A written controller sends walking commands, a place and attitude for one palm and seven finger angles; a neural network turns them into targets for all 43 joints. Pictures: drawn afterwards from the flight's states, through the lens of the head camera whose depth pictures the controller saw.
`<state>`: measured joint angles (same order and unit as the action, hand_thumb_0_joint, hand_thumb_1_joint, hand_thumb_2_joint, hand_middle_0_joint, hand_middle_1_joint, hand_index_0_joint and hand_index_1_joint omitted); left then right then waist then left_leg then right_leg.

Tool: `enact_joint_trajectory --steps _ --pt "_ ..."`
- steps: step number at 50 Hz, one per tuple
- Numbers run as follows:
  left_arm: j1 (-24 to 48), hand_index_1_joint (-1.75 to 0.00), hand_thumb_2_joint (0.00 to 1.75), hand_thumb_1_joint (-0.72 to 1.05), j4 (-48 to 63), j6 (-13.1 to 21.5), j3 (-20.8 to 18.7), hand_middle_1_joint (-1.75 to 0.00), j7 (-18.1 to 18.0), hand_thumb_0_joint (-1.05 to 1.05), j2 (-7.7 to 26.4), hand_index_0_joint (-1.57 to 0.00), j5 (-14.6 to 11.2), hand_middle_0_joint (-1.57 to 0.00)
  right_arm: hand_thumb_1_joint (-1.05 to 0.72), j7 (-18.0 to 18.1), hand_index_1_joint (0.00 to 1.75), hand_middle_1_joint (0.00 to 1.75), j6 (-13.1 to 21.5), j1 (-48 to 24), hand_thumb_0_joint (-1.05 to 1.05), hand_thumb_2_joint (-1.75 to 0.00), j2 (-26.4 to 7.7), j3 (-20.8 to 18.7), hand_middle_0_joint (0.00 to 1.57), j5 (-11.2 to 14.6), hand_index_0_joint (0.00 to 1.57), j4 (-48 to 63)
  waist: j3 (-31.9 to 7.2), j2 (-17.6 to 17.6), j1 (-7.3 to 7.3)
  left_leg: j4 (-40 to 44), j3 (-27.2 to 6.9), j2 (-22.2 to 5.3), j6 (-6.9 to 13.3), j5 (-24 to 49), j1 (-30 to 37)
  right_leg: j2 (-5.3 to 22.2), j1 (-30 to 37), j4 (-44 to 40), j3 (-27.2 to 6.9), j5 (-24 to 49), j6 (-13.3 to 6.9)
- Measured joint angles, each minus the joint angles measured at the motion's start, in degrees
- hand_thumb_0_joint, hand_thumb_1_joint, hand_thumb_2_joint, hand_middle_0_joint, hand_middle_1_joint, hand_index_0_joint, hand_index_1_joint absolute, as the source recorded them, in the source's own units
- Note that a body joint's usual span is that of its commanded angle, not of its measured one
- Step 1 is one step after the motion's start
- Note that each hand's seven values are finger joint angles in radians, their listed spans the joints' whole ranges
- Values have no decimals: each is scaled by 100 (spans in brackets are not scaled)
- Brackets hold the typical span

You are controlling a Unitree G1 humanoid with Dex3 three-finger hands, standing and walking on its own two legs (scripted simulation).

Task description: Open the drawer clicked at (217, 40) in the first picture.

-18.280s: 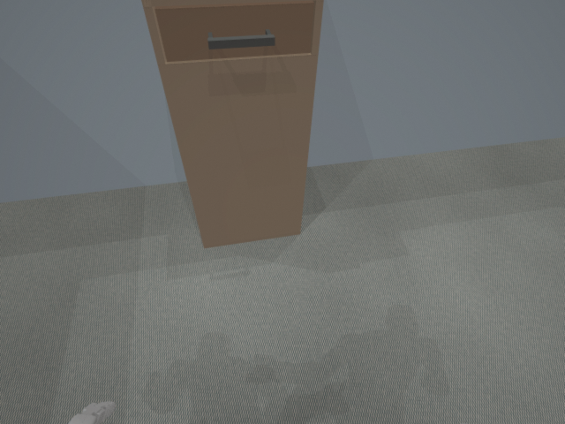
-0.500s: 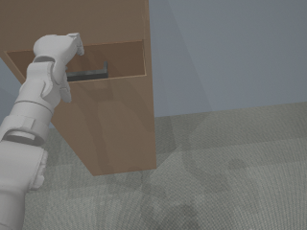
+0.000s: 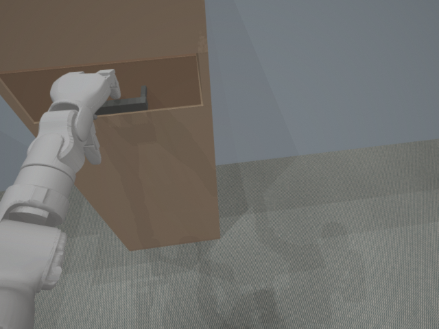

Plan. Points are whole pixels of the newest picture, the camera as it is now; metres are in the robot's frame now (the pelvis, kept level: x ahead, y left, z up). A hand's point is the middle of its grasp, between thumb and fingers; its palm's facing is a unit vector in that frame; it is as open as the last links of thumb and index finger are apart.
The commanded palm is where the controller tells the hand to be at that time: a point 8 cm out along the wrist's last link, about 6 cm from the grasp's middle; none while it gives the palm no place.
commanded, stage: lower the fingers behind the handle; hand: left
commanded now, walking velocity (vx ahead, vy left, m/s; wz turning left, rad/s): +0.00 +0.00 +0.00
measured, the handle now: (108, 100) +0.53 +0.25 +0.12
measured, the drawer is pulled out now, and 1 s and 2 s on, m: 0.00 0.00 0.00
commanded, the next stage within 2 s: close the thumb around the handle in 1.22 s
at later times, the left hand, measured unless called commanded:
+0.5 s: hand (109, 121) +0.47 +0.24 +0.12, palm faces -0.03 -0.01 -1.00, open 13.9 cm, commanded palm +0.45 +0.25 +0.18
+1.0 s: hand (107, 128) +0.47 +0.24 +0.10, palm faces +0.00 +0.01 -1.00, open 13.9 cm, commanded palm +0.46 +0.25 +0.16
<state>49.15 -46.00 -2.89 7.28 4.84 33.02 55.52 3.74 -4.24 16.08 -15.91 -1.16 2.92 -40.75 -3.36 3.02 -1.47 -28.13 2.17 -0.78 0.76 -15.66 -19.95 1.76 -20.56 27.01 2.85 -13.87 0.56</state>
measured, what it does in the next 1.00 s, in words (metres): stands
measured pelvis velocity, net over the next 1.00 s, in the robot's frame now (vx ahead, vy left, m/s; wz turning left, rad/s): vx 0.00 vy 0.00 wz -0.02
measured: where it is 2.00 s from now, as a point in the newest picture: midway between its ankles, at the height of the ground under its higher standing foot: outside the picture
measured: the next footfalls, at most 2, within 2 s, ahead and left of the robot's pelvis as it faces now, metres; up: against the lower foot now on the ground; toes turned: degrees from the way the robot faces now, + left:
none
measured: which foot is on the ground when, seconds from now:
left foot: down 0.00-1.00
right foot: down 0.00-1.00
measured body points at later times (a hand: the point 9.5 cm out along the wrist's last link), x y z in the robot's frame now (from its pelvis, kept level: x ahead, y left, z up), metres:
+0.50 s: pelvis +0.00 +0.00 +0.00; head +0.05 -0.02 +0.44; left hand +0.47 +0.23 +0.17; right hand +0.04 -0.27 -0.14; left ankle -0.02 +0.11 -0.74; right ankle -0.01 -0.13 -0.74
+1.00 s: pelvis +0.00 +0.00 -0.01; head +0.06 -0.01 +0.44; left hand +0.47 +0.24 +0.15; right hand +0.06 -0.28 -0.14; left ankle -0.02 +0.11 -0.74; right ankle -0.01 -0.13 -0.74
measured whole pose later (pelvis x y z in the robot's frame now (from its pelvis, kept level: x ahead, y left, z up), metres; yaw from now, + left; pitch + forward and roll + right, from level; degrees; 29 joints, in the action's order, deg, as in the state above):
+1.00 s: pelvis +0.00 +0.00 -0.01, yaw -1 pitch +11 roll -1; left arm 48.3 -53.9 0.3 3.2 -7.6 31.6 59.5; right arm 2.6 -3.1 17.0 -15.9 -2.3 1.7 -41.0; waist -4.5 2.4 -3.6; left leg -32.9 2.8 -1.4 0.7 -17.6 -26.1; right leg 1.2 -26.9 31.3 2.0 -15.2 0.5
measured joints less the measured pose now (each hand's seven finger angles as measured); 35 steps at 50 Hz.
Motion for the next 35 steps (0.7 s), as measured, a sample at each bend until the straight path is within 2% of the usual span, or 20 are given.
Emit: enact_joint_trajectory --steps 3,6,8,12,17,20,23,28,31,35 --pt "28 -120 30 -49 21 452 -59 -120 -108 0 -88 -32 28 -32 -90 38 30 30 46 -70 0 -90 -42 -19 20 -26 21 37 1 -46 -53 -85 3 -5 -2 -36 -56 -2 -53 71 -5 -25 -1" --pt "156 -120 30 -49 -189 670 -266 -120 -448 0 -133 -32 105 -33 -90 2 30 30 83 -154 0 -90 -64 -14 20 -47 20 78 8 -80 -121 -167 43 -15 -5 -59 -178 -8 -201 169 -48 -39 -2" --pt "216 -120 30 -49 -357 642 -445 -120 -715 0 -108 -32 198 -33 -90 -38 30 30 92 -184 0 -90 -60 -7 20 -67 20 107 3 -84 -157 -196 87 -27 -7 -61 -267 -20 -319 215 -94 -32 -4" --pt "310 -120 30 -49 -724 264 -569 -120 -1096 0 -29 -32 391 -32 -90 -141 30 30 93 -125 0 -90 -31 -14 20 -98 20 98 -28 -37 -162 -219 147 -46 -9 -54 -415 -40 -499 255 -156 -11 -2" --pt "175 -120 30 -49 -857 -96 -487 -120 -979 0 18 -32 351 -32 -90 -172 30 30 19 81 0 -90 19 -25 20 -76 20 20 -89 40 -142 -204 143 -53 -3 -63 -434 -48 -511 230 -152 -17 3" --pt "82 -120 30 -49 -805 -17 -377 -120 -801 0 -12 -32 261 -32 -90 -119 30 30 -5 188 0 -90 48 -24 20 -60 20 -43 -103 37 -155 -215 104 -51 -2 -89 -386 -45 -439 222 -113 -47 2" --pt "27 -120 30 -49 -710 231 -357 -120 -702 0 -50 -32 244 -32 -90 -70 30 30 -2 230 0 -90 65 -27 20 -63 21 -73 -88 -4 -185 -251 81 -54 -6 -119 -366 -46 -405 242 -91 -77 -5" --pt "-120 -120 30 -49 -459 602 -510 -120 -946 0 -138 -32 330 -32 -90 -87 30 30 30 240 0 -90 39 -90 20 -110 21 -29 -111 -25 -209 -339 114 -72 -9 -169 -435 -62 -483 315 -126 -102 -9" --pt "-130 -120 30 -49 -557 550 -619 -120 -1221 0 -186 -32 375 -32 -90 -142 30 30 42 185 0 -90 12 -99 20 -120 20 -26 -119 -17 -217 -380 149 -77 -7 -187 -487 -67 -558 370 -163 -113 -3" --pt "-181 -120 30 -49 -749 265 -709 -120 -1434 0 -170 -32 447 -32 -90 -203 30 30 51 119 0 -90 5 -98 20 -122 20 -8 -133 4 -212 -376 187 -84 -6 -175 -540 -74 -637 391 -203 -99 -1"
